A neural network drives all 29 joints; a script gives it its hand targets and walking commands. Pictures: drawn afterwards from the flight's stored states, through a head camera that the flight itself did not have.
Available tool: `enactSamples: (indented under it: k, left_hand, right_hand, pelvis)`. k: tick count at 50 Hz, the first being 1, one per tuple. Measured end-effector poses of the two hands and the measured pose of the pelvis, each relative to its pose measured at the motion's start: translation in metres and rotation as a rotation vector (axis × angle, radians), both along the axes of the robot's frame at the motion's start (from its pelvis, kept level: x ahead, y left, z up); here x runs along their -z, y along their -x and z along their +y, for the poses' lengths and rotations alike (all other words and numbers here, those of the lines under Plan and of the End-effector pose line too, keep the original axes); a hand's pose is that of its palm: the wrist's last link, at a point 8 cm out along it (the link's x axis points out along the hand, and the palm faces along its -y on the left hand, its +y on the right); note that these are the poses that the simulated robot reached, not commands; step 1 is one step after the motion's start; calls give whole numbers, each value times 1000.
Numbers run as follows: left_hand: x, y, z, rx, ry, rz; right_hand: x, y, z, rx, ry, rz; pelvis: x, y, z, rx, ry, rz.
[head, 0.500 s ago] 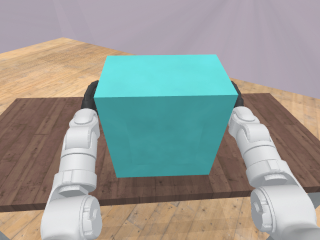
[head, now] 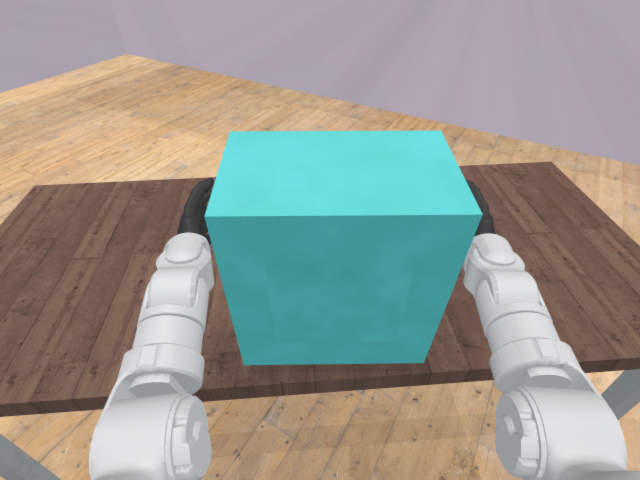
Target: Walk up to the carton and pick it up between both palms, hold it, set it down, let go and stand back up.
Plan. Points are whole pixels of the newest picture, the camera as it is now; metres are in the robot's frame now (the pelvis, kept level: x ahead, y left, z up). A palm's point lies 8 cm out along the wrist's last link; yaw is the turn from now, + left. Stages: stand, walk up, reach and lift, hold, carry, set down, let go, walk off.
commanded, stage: set down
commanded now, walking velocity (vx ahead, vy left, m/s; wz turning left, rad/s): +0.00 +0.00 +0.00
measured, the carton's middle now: (334, 256) +0.40 -0.04 +0.10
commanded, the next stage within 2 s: none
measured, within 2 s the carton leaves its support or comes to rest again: rests again in 0.82 s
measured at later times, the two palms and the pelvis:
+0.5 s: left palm (194, 257) +0.40 +0.15 +0.12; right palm (468, 251) +0.36 -0.22 +0.13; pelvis +0.00 +0.00 +0.00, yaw +0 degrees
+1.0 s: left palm (205, 262) +0.39 +0.13 +0.12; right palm (477, 261) +0.36 -0.23 +0.11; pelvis +0.00 +0.00 +0.00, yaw -1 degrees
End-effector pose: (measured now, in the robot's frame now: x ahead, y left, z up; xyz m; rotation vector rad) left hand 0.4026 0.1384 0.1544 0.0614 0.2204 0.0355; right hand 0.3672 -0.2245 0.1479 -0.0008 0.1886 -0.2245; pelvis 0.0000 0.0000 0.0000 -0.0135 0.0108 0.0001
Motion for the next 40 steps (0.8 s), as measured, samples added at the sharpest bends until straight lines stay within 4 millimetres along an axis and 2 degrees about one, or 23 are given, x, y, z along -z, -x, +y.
enactSamples:
  k: [11, 23, 40]
  left_hand:
    - [7, -1, 0, -4, 14, -27]
    - [28, 4, 8, 1, 6, -1]
    - [38, 8, -4, 10, -2, 18]
  right_hand:
    - [3, -3, 0, -4, 18, -28]
    - [18, 3, 7, -1, 20, -12]
    - [32, 11, -5, 7, 26, -2]
  pelvis:
    - [0, -3, -3, 1, 0, 6]
    - [0, -3, 1, -4, 2, 11]
    - [0, 2, 2, 8, -2, 18]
